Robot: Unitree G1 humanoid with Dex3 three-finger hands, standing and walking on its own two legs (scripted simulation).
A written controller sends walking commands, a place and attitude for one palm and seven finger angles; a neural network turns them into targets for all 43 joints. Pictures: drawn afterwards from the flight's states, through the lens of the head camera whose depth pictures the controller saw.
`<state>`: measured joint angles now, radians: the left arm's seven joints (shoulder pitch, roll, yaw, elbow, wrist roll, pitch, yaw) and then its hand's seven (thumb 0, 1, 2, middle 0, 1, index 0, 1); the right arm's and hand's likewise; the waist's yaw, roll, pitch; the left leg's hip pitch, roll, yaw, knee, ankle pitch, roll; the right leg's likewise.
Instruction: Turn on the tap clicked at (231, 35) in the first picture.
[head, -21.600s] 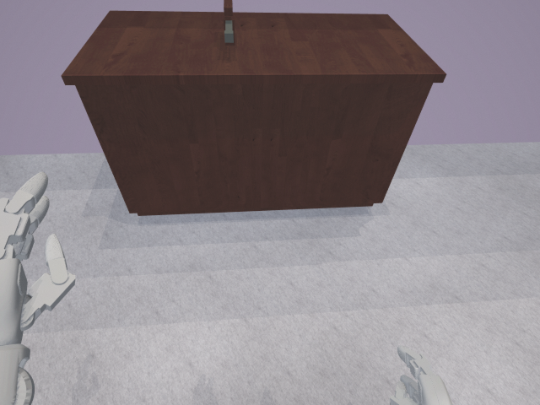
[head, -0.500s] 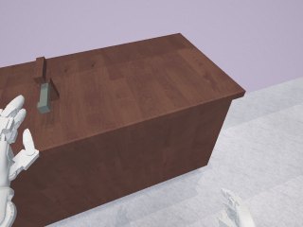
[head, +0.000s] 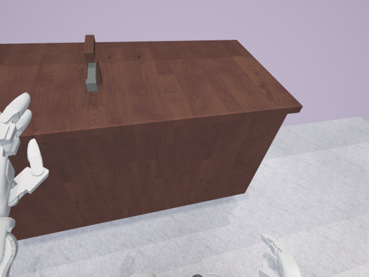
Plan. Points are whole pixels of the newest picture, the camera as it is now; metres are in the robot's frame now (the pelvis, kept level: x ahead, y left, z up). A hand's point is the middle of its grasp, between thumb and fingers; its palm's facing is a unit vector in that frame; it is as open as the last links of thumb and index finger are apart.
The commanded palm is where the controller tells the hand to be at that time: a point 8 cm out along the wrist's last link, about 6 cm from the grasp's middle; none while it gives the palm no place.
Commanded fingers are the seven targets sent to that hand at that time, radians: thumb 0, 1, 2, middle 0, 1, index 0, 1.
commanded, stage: come to a stop and stand still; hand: left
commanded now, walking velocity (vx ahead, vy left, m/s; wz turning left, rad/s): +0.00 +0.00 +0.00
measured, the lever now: (91, 85) +0.58 +0.34 +0.09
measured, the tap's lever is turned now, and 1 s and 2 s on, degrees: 0 0 0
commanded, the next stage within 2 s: look again from close up in 0.74 s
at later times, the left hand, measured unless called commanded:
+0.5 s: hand (16, 216) +0.14 +0.25 +0.18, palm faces +0.35 -0.88 -0.31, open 7.5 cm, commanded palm +0.08 +0.29 +0.19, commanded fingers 0.00 0.90 0.90 -0.20 -0.30 -0.20 -0.30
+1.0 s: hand (23, 199) +0.16 +0.26 +0.17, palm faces +0.33 -0.87 -0.36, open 7.5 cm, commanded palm +0.11 +0.30 +0.19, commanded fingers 0.00 0.90 0.90 -0.20 -0.30 -0.20 -0.30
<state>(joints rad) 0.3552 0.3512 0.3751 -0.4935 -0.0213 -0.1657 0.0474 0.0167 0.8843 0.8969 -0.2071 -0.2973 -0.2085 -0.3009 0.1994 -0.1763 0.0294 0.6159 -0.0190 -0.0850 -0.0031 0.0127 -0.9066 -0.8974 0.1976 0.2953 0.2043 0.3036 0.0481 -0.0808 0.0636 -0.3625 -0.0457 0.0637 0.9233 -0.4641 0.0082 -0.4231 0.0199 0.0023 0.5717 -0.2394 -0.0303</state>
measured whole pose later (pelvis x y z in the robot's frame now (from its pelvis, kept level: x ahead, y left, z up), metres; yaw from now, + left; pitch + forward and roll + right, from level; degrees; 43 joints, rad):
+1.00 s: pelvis -0.07 +0.03 +0.02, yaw -4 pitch -1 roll +0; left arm 0.40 0.34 0.34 -0.42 -0.03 -0.19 0.11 0.02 0.89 0.90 -0.21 -0.30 -0.21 -0.30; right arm 0.21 -0.19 0.03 0.63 0.00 -0.12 -0.03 0.02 -0.91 -0.90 0.20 0.30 0.20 0.30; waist 0.02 -0.02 0.04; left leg -0.25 -0.02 0.02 0.51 -0.23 0.03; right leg -0.17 0.03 -0.03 0.50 -0.30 -0.03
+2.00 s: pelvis +0.07 +0.01 -0.01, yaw -1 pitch -2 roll -1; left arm 0.40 0.36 0.39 -0.52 -0.01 -0.25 0.11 0.02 0.88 0.90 -0.21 -0.30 -0.21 -0.30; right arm 0.17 -0.24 -0.02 0.66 0.00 -0.06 -0.02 0.02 -0.91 -0.90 0.20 0.30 0.20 0.30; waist 0.01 0.02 0.09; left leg -0.50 0.05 0.01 1.24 -0.45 0.01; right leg -0.40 0.00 -0.17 0.66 -0.24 -0.08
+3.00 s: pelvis +0.27 +0.00 +0.02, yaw -2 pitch +0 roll +1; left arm 0.50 0.36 0.36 -0.50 -0.04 -0.17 0.15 0.02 0.88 0.90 -0.21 -0.30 -0.21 -0.30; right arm 0.17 -0.23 0.02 0.59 0.00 -0.08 -0.06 0.01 -0.91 -0.90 0.20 0.30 0.20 0.30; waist 0.01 0.02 0.05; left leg -0.30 0.03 0.02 0.59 -0.28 -0.02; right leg -0.23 0.03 -0.06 0.51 -0.28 -0.07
